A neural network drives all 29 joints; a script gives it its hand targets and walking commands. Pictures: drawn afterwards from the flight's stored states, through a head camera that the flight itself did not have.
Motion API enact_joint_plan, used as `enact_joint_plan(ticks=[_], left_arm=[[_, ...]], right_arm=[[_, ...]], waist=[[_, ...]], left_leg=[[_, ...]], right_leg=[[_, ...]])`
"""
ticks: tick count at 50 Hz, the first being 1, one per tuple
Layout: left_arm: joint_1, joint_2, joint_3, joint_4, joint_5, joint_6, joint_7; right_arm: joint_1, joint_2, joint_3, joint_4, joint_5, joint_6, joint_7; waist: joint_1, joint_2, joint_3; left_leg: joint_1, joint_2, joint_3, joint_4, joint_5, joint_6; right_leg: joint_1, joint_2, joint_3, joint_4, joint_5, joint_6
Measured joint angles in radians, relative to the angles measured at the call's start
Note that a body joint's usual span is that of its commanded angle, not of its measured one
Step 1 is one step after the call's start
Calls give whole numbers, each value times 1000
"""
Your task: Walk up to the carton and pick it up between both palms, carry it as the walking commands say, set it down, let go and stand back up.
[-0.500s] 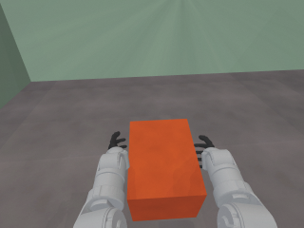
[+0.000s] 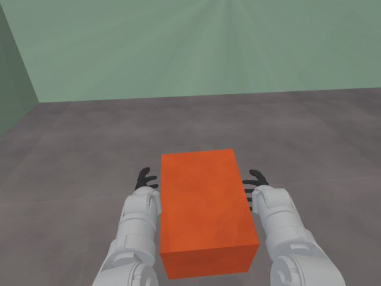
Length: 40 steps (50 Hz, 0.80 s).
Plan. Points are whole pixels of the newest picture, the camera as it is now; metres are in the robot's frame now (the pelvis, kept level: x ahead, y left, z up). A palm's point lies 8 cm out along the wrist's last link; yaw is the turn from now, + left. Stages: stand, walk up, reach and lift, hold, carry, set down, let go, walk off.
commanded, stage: hold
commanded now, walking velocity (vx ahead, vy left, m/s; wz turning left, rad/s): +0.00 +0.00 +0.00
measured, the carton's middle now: (202, 210) +0.35 +0.01 -0.01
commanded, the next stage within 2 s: carry in 0.76 s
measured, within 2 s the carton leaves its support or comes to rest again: neither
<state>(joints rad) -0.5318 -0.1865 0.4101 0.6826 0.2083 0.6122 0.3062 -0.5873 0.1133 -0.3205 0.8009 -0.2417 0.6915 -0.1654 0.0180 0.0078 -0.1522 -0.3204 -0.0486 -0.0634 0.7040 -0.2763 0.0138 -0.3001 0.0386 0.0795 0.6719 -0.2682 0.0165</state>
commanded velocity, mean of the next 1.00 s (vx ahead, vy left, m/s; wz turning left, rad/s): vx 0.00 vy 0.00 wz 0.07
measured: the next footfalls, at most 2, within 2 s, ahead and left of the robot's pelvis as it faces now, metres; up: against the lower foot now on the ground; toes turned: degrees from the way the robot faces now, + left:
none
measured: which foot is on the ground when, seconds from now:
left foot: down 0.00-1.00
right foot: down 0.00-1.00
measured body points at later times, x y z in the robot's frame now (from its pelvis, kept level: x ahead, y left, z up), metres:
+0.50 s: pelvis +0.00 +0.00 +0.00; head -0.10 +0.00 +0.44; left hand +0.32 +0.15 +0.07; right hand +0.33 -0.13 +0.07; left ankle +0.07 +0.10 -0.72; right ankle +0.07 -0.13 -0.72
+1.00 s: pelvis -0.01 -0.01 +0.00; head -0.05 +0.00 +0.45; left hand +0.34 +0.14 +0.07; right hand +0.34 -0.14 +0.07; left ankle +0.07 +0.10 -0.72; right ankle +0.07 -0.14 -0.72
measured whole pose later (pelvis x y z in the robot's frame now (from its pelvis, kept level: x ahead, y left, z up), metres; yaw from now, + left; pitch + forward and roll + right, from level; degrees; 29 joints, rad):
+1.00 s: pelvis -0.01 -0.01 +0.00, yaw +0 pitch -5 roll -1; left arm -0.60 -0.18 0.37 0.52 0.21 0.73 0.29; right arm -0.61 0.12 -0.26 0.56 -0.27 0.82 -0.14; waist 0.02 0.01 -0.01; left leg -0.35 -0.03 -0.06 0.70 -0.26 0.01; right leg -0.33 0.05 0.07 0.67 -0.27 0.02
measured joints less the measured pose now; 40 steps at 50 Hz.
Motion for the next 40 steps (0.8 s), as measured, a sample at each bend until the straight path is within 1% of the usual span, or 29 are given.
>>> enact_joint_plan(ticks=[14,40], left_arm=[[6,0,0,0,0,0,0],[7,0,0,0,0,0,0]], right_arm=[[0,3,0,0,0,-4,-6],[0,3,0,0,-6,-15,-2]], waist=[[0,0,0],[0,0,1]], left_leg=[[0,0,0,0,1,0],[0,0,0,0,0,0]], right_leg=[[0,0,0,0,0,0],[0,0,0,0,0,0]])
